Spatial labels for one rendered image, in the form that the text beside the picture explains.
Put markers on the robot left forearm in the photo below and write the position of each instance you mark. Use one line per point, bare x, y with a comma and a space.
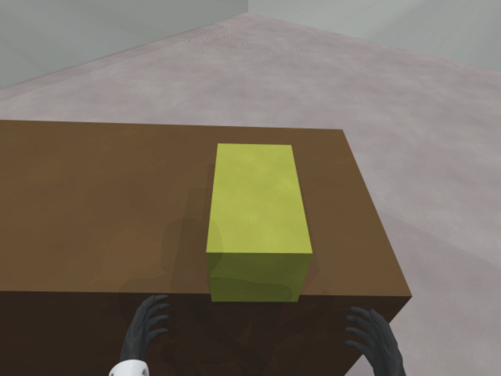
130, 368

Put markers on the robot right hand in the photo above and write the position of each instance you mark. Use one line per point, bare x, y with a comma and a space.
382, 351

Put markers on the robot left hand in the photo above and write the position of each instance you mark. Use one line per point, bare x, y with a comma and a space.
138, 336

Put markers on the pedestal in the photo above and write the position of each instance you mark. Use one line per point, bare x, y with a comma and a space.
97, 217

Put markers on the carton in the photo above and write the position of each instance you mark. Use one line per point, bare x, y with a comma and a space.
258, 246

